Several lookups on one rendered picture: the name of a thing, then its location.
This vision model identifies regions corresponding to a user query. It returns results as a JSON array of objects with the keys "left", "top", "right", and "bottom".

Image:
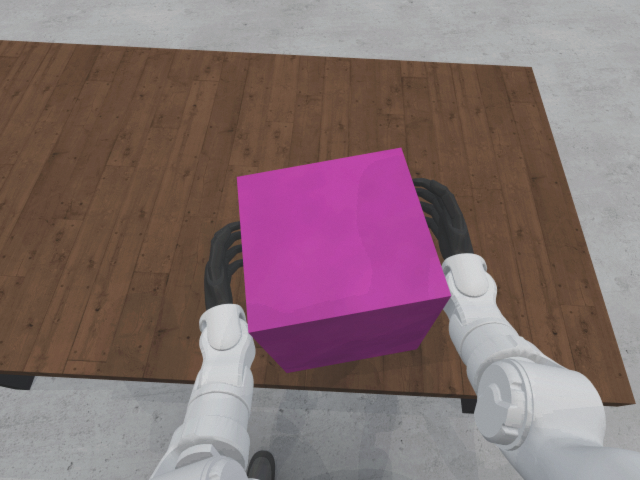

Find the table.
[{"left": 0, "top": 40, "right": 636, "bottom": 414}]

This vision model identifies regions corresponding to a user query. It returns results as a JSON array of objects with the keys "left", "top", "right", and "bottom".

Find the robot right forearm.
[{"left": 441, "top": 253, "right": 606, "bottom": 441}]

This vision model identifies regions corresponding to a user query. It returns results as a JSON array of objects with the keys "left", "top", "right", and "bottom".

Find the right robot upper arm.
[{"left": 474, "top": 358, "right": 640, "bottom": 480}]

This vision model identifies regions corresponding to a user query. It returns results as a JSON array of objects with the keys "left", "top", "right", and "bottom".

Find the left robot hand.
[{"left": 204, "top": 221, "right": 243, "bottom": 311}]

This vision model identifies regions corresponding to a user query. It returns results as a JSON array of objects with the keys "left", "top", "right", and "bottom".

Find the carton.
[{"left": 237, "top": 148, "right": 451, "bottom": 373}]

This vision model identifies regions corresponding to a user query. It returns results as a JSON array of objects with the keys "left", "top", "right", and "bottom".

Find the robot left forearm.
[{"left": 149, "top": 304, "right": 256, "bottom": 480}]

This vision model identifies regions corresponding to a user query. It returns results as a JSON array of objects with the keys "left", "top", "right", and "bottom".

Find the left robot foot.
[{"left": 247, "top": 451, "right": 275, "bottom": 480}]

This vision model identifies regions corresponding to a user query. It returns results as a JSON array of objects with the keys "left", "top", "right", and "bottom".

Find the left robot upper arm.
[{"left": 150, "top": 455, "right": 248, "bottom": 480}]

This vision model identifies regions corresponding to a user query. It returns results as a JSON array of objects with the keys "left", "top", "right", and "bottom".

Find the right robot hand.
[{"left": 412, "top": 178, "right": 474, "bottom": 260}]

